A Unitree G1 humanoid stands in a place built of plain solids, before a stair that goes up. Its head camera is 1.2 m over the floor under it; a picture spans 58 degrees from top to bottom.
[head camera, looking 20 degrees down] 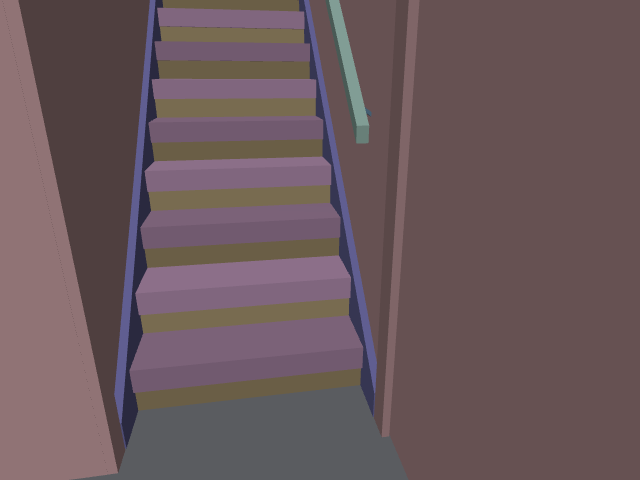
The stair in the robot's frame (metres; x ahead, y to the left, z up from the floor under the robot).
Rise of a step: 0.20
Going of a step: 0.23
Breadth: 0.89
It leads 10 degrees to the left of straight ahead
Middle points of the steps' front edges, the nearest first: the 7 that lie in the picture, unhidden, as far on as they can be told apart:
1.41 0.26 0.20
1.64 0.30 0.40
1.86 0.34 0.61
2.09 0.38 0.81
2.31 0.42 1.01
2.54 0.46 1.22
2.76 0.50 1.42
